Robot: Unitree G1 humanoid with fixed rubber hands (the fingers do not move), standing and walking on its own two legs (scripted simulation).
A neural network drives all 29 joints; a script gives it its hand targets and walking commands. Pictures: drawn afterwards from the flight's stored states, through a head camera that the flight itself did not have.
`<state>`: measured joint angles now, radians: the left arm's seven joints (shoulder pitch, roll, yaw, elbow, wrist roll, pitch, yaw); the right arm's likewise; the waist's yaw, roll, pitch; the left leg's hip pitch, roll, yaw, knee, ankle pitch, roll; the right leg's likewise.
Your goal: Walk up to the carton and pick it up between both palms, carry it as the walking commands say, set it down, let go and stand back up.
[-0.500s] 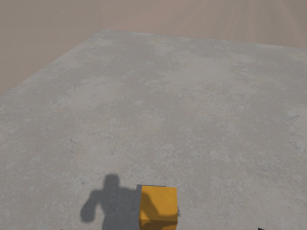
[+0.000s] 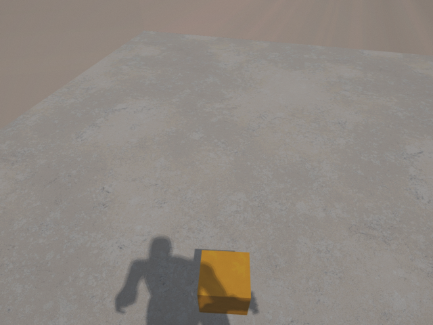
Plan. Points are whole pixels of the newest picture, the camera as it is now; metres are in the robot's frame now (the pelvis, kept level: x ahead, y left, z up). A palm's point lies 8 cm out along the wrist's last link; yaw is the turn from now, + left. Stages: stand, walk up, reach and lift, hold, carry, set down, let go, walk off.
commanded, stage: stand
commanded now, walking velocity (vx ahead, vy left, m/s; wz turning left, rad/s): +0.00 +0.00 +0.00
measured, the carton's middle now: (224, 282) +0.49 -0.02 -0.68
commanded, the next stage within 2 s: none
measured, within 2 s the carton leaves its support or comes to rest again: neither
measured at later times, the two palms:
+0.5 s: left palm out of the picture +0.05 +0.29 -0.12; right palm out of the picture +0.05 -0.30 -0.11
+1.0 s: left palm out of the picture +0.06 +0.29 -0.12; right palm out of the picture +0.07 -0.30 -0.11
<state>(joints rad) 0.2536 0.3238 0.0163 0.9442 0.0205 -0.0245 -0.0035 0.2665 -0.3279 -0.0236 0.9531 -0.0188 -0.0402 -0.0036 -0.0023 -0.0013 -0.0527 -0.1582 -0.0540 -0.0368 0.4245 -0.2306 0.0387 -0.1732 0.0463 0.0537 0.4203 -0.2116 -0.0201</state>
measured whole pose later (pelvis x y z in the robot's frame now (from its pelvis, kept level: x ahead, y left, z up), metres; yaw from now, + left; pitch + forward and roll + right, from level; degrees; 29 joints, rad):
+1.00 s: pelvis +0.00 +0.00 +0.01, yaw +0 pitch -2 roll +0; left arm 0.16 0.33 0.00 1.10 0.01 -0.03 0.00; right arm 0.17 -0.35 0.00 1.08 0.00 -0.03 0.00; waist 0.00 -0.01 -0.01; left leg -0.12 -0.05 -0.05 0.33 -0.18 0.03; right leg -0.13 0.04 0.06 0.33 -0.16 -0.02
